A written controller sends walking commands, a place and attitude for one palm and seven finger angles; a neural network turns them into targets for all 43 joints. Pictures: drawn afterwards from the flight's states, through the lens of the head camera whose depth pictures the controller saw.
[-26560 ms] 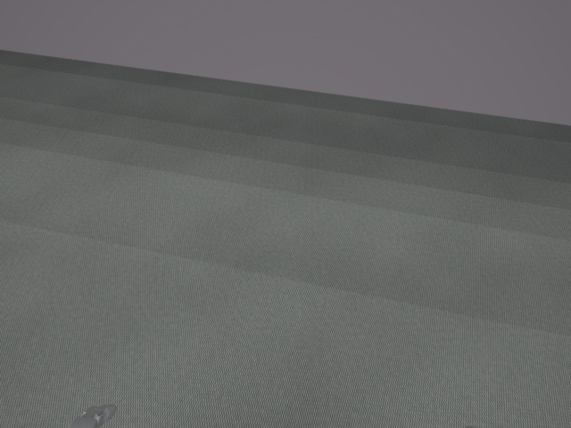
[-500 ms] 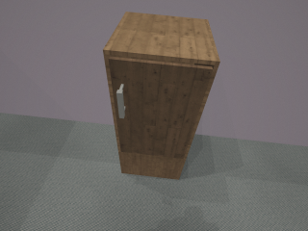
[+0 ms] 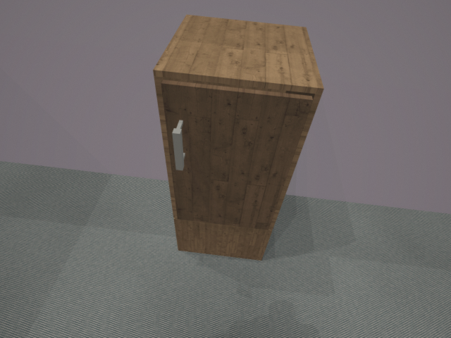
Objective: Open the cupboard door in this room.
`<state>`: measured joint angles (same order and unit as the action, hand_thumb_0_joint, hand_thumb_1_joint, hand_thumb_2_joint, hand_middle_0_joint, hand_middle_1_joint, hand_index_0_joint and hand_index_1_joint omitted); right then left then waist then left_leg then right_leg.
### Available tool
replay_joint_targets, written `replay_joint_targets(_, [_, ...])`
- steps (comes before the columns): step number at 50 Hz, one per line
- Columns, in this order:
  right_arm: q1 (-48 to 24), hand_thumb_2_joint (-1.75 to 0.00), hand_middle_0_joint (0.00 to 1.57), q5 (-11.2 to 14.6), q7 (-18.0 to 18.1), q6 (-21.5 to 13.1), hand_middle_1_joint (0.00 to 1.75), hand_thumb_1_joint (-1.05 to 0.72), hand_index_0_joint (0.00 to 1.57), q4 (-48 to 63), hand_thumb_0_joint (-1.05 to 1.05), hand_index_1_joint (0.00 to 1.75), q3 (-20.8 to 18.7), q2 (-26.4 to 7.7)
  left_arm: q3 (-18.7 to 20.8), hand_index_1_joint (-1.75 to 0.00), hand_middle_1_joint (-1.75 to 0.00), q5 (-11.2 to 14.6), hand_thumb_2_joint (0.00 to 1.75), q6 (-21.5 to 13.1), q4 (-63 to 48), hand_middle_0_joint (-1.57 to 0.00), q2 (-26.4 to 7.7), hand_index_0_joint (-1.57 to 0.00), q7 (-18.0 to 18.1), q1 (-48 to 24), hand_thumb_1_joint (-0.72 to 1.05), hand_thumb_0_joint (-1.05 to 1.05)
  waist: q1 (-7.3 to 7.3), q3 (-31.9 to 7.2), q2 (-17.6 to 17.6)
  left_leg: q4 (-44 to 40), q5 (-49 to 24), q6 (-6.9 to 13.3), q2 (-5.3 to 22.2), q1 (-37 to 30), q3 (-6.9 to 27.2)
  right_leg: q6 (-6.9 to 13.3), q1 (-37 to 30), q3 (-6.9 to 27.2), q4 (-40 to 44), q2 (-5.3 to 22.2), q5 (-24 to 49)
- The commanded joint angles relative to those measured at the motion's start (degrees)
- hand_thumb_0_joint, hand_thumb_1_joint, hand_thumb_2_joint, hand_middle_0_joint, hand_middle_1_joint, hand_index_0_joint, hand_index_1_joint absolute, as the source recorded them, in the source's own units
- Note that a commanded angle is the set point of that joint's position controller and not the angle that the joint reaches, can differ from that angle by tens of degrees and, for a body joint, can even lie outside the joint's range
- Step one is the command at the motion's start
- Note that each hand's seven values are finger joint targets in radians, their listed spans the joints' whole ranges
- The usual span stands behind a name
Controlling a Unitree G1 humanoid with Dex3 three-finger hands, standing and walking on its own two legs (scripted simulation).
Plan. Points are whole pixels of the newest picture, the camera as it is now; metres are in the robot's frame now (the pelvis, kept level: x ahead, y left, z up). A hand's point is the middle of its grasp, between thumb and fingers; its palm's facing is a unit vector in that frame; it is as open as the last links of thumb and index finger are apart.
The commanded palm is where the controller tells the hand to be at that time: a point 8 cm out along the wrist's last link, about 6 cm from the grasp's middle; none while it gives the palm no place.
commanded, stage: look again from close up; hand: left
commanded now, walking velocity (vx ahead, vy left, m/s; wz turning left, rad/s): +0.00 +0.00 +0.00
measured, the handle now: (180, 145) +0.59 +0.16 -0.04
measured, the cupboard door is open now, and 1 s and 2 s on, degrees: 0 0 0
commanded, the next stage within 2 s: raise the hand with hooked fingers in 0.28 s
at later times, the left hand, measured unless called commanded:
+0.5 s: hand out of the picture +0.07 +0.19 -0.12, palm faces +0.25 -0.94 -0.25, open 7.2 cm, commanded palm +0.10 +0.21 -0.07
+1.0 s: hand (119, 319) +0.16 +0.19 -0.04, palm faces +0.11 -0.99 -0.11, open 9.8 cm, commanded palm +0.16 +0.24 -0.06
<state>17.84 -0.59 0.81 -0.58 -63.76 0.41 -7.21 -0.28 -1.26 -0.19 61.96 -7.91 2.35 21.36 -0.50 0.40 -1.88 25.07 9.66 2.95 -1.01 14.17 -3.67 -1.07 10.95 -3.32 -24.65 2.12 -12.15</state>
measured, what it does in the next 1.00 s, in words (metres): lowers itself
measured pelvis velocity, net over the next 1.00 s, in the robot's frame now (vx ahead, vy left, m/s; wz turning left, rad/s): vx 0.00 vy -0.04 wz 0.05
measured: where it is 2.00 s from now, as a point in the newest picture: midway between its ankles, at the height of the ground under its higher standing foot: outside the picture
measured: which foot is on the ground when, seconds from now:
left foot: down 0.00-1.00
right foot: down 0.00-1.00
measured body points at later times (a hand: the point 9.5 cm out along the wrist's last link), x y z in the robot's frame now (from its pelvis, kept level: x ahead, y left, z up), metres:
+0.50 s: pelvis +0.00 -0.01 -0.01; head -0.01 +0.00 +0.44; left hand +0.05 +0.24 -0.10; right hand +0.03 -0.24 -0.15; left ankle +0.05 +0.08 -0.74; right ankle +0.01 -0.13 -0.74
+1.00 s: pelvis +0.00 -0.04 -0.11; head +0.06 -0.01 +0.33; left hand +0.15 +0.24 -0.04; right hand +0.25 -0.25 -0.16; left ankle +0.05 +0.08 -0.74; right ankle +0.01 -0.13 -0.74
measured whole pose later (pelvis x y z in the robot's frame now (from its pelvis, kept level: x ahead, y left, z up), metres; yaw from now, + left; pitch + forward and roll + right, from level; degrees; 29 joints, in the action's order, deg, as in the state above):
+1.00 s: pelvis +0.00 -0.04 -0.11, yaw +3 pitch +15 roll -4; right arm 7.4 0.6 1.7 -13.3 -30.1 -1.7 -14.0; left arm 13.7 18.6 -33.3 -3.0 -14.8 -20.3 29.2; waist -3.8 -8.2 1.0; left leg 73.1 30.0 -0.4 1.7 58.1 4.3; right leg 3.0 51.1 -8.5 -69.7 -1.2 -33.7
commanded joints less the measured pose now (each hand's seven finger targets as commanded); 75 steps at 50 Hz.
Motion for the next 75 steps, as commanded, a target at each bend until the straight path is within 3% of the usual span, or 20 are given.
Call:
replay_joint_targets(1, [2.57, -0.9, 0.2, 0.01, 0.57, -0.75, 0.3, -0.9, 0.2, 2.24, 0.0, 0.3, -1.29, -6.19, 0.71, -0.3, -0.3, 0.01, 0.9, -0.88, -0.99, -0.2, -3.69, -0.2, 0.01, 4.64, 0.9, 0.0, 0.18, 5.13, 2.96, -9.35, 11.74, -0.85, 6.99, 4.52, 9.02, 2.64, 1.58, 4.25, 4.38, 3.6, -2.53])
replay_joint_targets(18, [3.64, -0.9, 0.2, -0.01, 0.65, -0.78, 0.3, -0.9, 0.2, 2.05, 0.0, 0.3, -1.44, -5.19, 0.86, -0.3, -0.3, -0.03, 0.9, -1.07, -0.76, -0.2, -2.7, -0.2, 0.09, 5.38, 0.9, 0.0, 0.15, 5.06, 1.49, -8.88, 10.47, -0.84, 6.77, 3.84, 8.66, 2.79, 2.35, 4.52, 4.69, 3.63, -2.52])
replay_joint_targets(19, [-4.36, -0.9, 0.2, 0.08, 0.16, -0.92, 0.3, -0.9, 0.2, 6.31, 0.0, 0.3, -1.22, -7.68, 0.25, -0.3, -0.3, -0.76, 0.9, -1.7, 0.73, -0.2, -5.37, -0.2, 1.92, 6.49, 0.9, 0.0, -2.37, 8.86, 3.53, 2.77, 6.96, -3.25, 5.67, 5.43, 3.72, 3.14, 5.82, 6.09, 5.84, 5.27, 1.32])
replay_joint_targets(20, [-2.39, -0.9, 0.2, 2.3, 3.02, -8.77, 0.3, -0.9, 0.2, 28.48, 0.0, 0.3, -1.98, -17.9, 2.86, -0.32, -0.32, 12.13, 0.89, -13.52, -90.28, -0.2, -16.08, -0.2, 1.36, -35.14, 0.88, 0.0, 8.95, -20.06, 13.16, -1.88, 3.62, -1.92, 0.85, -13.12, 2.93, 2.65, 2.09, -0.21, -1.84, -0.84, -1.24])
replay_joint_targets(21, [-6.52, -0.9, 0.2, 3.58, 4.37, -14.8, 0.3, -0.9, 0.2, 23.46, 0.0, 0.3, 0.62, -12.87, 4.32, -0.33, -0.33, 8.5, 0.88, -10.38, -76.64, -0.2, -13.72, -0.2, 4.72, -16.2, 0.85, 0.0, 2.99, -18.53, 16.97, -5.3, 11.27, -1.94, 3.3, -10.18, 4.38, 3.67, 3.98, -2.09, -5.69, -2.7, -7.12])
replay_joint_targets(22, [-6.36, -0.9, 0.2, 3.91, 4.72, -16.88, 0.3, -0.9, 0.2, 20.96, 0.0, 0.3, -0.92, -13.11, 3.37, -0.34, -0.34, 8.99, 0.87, -7.85, -71.65, -0.21, -10.74, -0.21, 7.96, -13.22, 0.83, 0.0, 3.96, -12.89, 14.1, -6.03, 17.49, -3.16, 3.42, -2.3, 5.75, 3.5, 8.0, -3.36, -7.33, -3.78, -10.62])
replay_joint_targets(23, [-4.78, -0.9, 0.2, 4.62, 3.7, -16.49, 0.3, -0.9, 0.2, 20.29, 0.0, 0.3, -0.9, -11.14, -3.43, -0.36, -0.36, 9.31, 0.86, -1.99, -55.89, -0.21, 2.11, -0.21, 7.38, 5.47, 0.81, 0.0, 3.6, -4.92, 9.01, -5.58, 20.07, -2.64, 3.38, 3.25, 7.76, 3.47, 11.74, -4.6, -8.3, -3.44, -10.48])
replay_joint_targets(28, [-6.14, -0.9, 0.2, 2.67, 3.8, -19.58, 0.3, -0.9, 0.2, 29.27, 0.0, 0.3, -2.56, -14.92, -3.5, -0.43, -0.43, 10.76, 0.81, -13.2, -59.83, -0.22, 0.64, -0.22, 1.28, -0.36, 0.69, 0.0, 5.29, 4.09, -9.54, 9.64, 20.11, -2.51, 0.49, 14.95, 7.39, 1.79, 24.63, -2.07, -8.25, -2.18, -22.78])
replay_joint_targets(31, [-8.12, -0.9, 0.2, 1.3, 1.79, -19.83, 0.3, -0.9, 0.2, 33.47, 0.0, 0.3, -5.13, -14.38, 3.22, -0.48, -0.48, 13.38, 0.78, -24.22, -49.41, -0.22, -0.9, -0.22, -8.04, 12.15, 0.62, 0.0, -0.68, -0.24, -18.94, 20.18, 17.68, -3.29, -0.16, 26.26, 4.8, 2.12, 31.35, -0.2, -15.04, -1.98, -29.71])
replay_joint_targets(32, [-8.5, -0.9, 0.2, 1.93, 0.54, -19.17, 0.3, -0.9, 0.2, 35.14, 0.0, 0.3, -5.97, -14.45, 8.31, -0.5, -0.5, 14.17, 0.77, -27.02, -46.59, -0.22, -5.09, -0.22, -12.15, 17.55, 0.6, 0.0, -3.24, -1.89, -13.48, 22.36, 14.96, -3.75, -0.68, 27.44, 3.73, 3.15, 29.57, 2.07, -16.6, -1.67, -27.17])
replay_joint_targets(35, [-12.1, -0.9, 0.2, 2.26, -0.79, -17.2, 0.3, -0.9, 0.2, 41.24, 0.0, 0.3, -6.64, -14.27, 16.15, -0.54, -0.54, 15.74, 0.74, -33.18, -48.07, -0.23, -12.76, -0.23, -22.54, 13.92, 0.53, 0.0, -3.34, -8.29, -6.21, 29.02, 14.6, -3.54, -2.0, 33.73, 2.25, 3.66, 26.35, 5.81, -21.98, -0.58, -22.1])
replay_joint_targets(38, [-13.95, -0.9, 0.2, 2.12, -0.41, -14.35, 0.3, -0.9, 0.2, 45.9, 0.0, 0.3, -6.52, -13.81, 19.2, -0.58, -0.58, 17.39, 0.71, -32.11, -61.53, -0.23, -15.67, -0.23, -23.41, 10.45, 0.46, 0.0, -5.41, -13.91, 6.08, 31.05, 12.31, -2.72, -1.49, 33.28, 1.88, 3.86, 27.72, 6.8, -27.22, -1.46, -18.18])
replay_joint_targets(41, [-11.28, -0.9, 0.2, 2.09, 0.04, -13.33, 0.3, -0.9, 0.2, 46.19, 0.0, 0.3, -6.29, -12.07, 20.15, -0.63, -0.63, 19.78, 0.68, -33.67, -77.36, -0.24, -15.5, -0.24, -20.8, 4.52, 0.39, 0.0, -3.36, -21.69, 14.14, 33.37, 6.67, -1.86, 0.29, 27.45, 3.48, 3.69, 29.49, 5.66, -30.38, -2.68, -8.92])
replay_joint_targets(43, [-8.91, -0.9, 0.2, 1.33, 0.78, -13.31, 0.3, -0.9, 0.2, 44.31, 0.0, 0.3, -6.12, -11.97, 18.83, -0.66, -0.66, 20.1, 0.66, -36.55, -86.54, -0.24, -16.01, -0.24, -20.13, -0.15, 0.34, 0.0, -0.75, -25.31, 14.61, 36.23, 2.66, -1.3, 1.26, 25.69, 4.98, 3.35, 32.29, 4.83, -32.69, -3.6, -3.4])
replay_joint_targets(48, [-7.0, -0.9, 0.2, 1.42, 1.96, -15.51, 0.3, -0.9, 0.2, 38.58, 0.0, 0.3, -4.64, -14.08, 10.09, -0.74, -0.74, 19.72, 0.61, -37.86, -78.09, -0.25, -11.92, -0.25, -25.74, -7.23, 0.22, 0.0, 6.62, -16.96, 8.33, 41.71, 7.19, -0.72, 2.22, 31.52, 7.47, 2.55, 43.12, 3.75, -33.18, -4.65, -8.12])
replay_joint_targets(51, [-7.14, -0.9, 0.2, 2.85, 2.93, -15.73, 0.3, -0.9, 0.2, 39.47, 0.0, 0.3, -4.69, -15.48, 12.14, -0.78, -0.78, 19.31, 0.58, -29.84, -67.52, -0.25, -14.07, -0.25, -30.13, -3.19, 0.15, 0.0, 5.26, -17.02, 1.31, 40.27, 12.1, -0.38, 1.99, 36.03, 7.06, 2.07, 40.85, 4.89, -30.11, -4.28, -14.85])
replay_joint_targets(57, [-10.27, -0.9, 0.2, 3.32, 3.42, -13.13, 0.3, -0.9, 0.2, 44.01, 0.0, 0.3, -4.69, -13.14, 28.98, -0.87, -0.87, 24.69, 0.52, -17.54, -71.51, -0.26, -22.89, -0.26, -28.7, 3.43, 0.01, 0.0, -4.4, -32.94, 0.76, 36.54, -1.0, -0.81, 0.97, 31.11, 6.01, 1.51, 22.26, 4.33, -31.84, -3.0, 1.25])
replay_joint_targets(62, [-9.07, -0.9, 0.2, 2.64, 2.73, -13.39, 0.3, -0.9, 0.2, 41.1, 0.0, 0.3, -4.68, -11.35, 25.36, -0.94, -0.94, 23.88, 0.47, -24.0, -74.2, -0.27, -16.29, -0.27, -21.31, 2.59, -0.1, 0.0, -1.89, -25.06, 2.83, 34.28, -1.56, -1.55, 1.57, 28.72, 6.16, 2.01, 29.92, 0.54, -32.72, -3.88, 1.05])
replay_joint_targets(67, [-6.05, -0.9, 0.2, 2.92, 2.44, -13.83, 0.3, -0.9, 0.2, 39.49, 0.0, 0.3, -4.69, -15.02, 18.61, -1.02, -1.02, 20.87, 0.42, -26.92, -63.06, -0.28, -15.43, -0.28, -26.19, -4.32, -0.22, 0.0, 3.54, -16.09, 2.46, 35.06, 8.6, -1.19, 1.58, 33.19, 6.78, 2.1, 39.8, 1.04, -31.14, -3.94, -11.66])
replay_joint_targets(75, [-5.05, -0.9, 0.2, 3.4, 3.37, -15.38, 0.3, -0.9, 0.2, 41.49, 0.0, 0.3, -4.02, -15.94, 28.65, -1.14, -1.14, 25.53, 0.34, -27.85, -70.88, -0.29, -26.33, -0.29, -29.5, -9.93, -0.41, 0.0, -0.43, -26.43, 9.58, 31.12, 3.01, -1.24, 1.81, 23.29, 7.17, 3.03, 32.66, 0.61, -30.45, -4.24, -7.79])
